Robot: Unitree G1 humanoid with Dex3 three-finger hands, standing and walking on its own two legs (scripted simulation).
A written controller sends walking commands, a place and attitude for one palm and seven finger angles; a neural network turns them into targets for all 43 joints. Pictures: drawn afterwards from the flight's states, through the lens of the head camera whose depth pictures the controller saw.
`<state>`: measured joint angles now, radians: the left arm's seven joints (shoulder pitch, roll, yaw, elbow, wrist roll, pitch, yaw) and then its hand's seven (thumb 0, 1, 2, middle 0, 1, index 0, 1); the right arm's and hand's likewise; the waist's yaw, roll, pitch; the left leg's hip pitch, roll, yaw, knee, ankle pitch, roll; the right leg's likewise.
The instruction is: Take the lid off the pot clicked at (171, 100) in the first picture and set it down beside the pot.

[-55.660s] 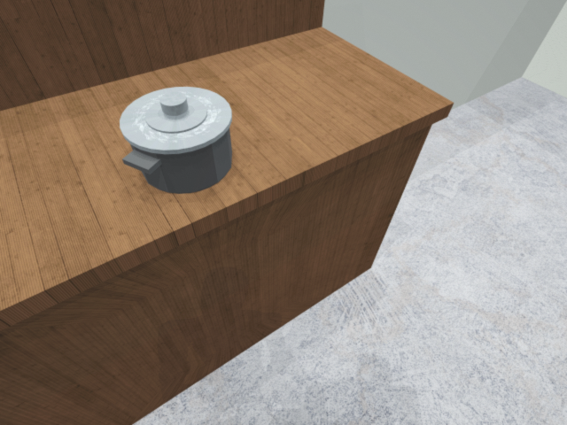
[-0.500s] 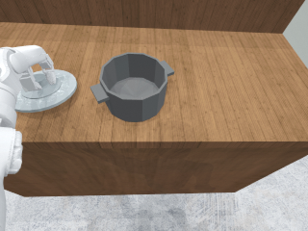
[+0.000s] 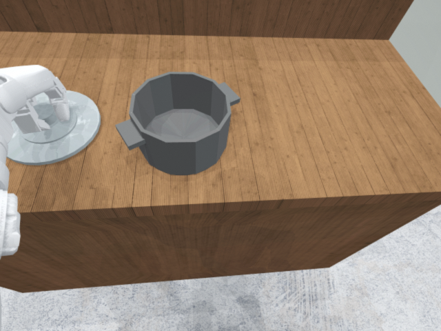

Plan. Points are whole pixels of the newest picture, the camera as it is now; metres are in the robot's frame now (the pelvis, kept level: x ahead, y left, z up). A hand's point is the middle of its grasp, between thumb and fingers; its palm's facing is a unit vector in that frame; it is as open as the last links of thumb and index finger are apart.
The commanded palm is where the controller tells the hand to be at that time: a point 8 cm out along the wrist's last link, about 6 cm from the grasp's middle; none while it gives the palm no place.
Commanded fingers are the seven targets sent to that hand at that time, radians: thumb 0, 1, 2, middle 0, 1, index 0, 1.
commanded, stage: open the fingers wide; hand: left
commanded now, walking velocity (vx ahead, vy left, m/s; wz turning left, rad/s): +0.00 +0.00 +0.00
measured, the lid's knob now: (43, 114) +0.50 +0.30 +0.08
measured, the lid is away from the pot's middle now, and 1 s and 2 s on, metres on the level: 0.26 0.26 0.26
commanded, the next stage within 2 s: raise the empty hand in 1.00 s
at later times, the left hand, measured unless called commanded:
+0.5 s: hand (29, 121) +0.46 +0.30 +0.11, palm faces -0.41 -0.12 -0.90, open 7.2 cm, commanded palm +0.48 +0.29 +0.17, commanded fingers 0.00 0.10 0.81 -0.50 -0.83 -0.52 -0.84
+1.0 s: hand (32, 121) +0.46 +0.30 +0.11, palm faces -0.41 -0.11 -0.90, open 10.9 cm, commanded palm +0.48 +0.30 +0.17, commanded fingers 0.00 -0.08 0.79 -0.41 -0.74 -0.41 -0.74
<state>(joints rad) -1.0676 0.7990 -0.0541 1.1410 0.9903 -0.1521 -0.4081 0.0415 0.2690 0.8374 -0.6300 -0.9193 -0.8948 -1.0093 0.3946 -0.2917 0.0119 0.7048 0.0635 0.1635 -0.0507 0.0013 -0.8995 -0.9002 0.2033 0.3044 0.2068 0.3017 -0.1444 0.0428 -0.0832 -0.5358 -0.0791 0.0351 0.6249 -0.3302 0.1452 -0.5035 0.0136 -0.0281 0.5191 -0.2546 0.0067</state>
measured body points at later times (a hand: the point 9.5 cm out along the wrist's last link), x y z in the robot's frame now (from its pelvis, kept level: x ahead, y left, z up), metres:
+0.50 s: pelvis +0.00 -0.01 +0.00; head +0.08 +0.02 +0.44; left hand +0.48 +0.31 +0.16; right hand +0.03 -0.29 -0.11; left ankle -0.03 +0.01 -0.72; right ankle -0.01 -0.16 -0.72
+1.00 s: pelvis +0.00 -0.02 +0.00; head +0.08 +0.00 +0.44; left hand +0.48 +0.30 +0.16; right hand +0.02 -0.29 -0.12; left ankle -0.03 +0.01 -0.72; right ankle -0.01 -0.16 -0.72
